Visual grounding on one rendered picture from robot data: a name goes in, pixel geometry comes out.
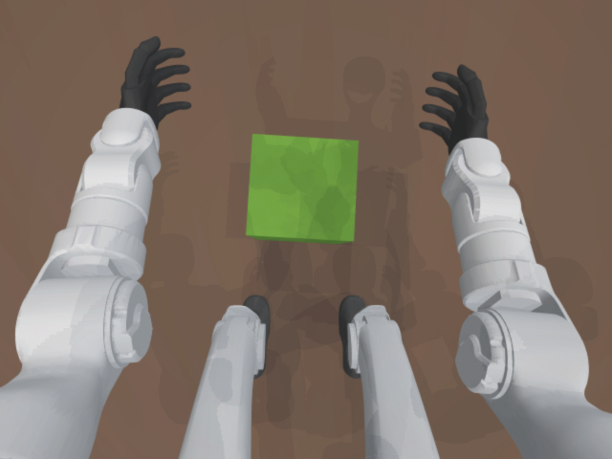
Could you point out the left robot hand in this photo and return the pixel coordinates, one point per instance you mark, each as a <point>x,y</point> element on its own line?
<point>140,91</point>

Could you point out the robot left upper arm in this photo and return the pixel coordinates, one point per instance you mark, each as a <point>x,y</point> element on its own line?
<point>75,336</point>

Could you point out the robot right shin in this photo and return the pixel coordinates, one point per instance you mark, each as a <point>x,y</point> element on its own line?
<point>375,310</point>

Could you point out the left robot forearm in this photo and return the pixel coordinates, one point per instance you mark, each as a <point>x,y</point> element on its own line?
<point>110,209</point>

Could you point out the robot right thigh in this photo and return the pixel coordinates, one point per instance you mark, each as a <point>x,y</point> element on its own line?
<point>395,421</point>

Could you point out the carton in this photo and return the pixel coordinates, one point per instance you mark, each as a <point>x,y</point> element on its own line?
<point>302,189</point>

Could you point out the right robot hand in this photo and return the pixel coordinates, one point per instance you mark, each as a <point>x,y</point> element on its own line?
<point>470,119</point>

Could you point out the robot right upper arm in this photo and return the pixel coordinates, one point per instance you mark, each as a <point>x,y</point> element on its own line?
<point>531,369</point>

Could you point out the right robot forearm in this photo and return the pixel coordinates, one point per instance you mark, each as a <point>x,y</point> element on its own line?
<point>498,263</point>

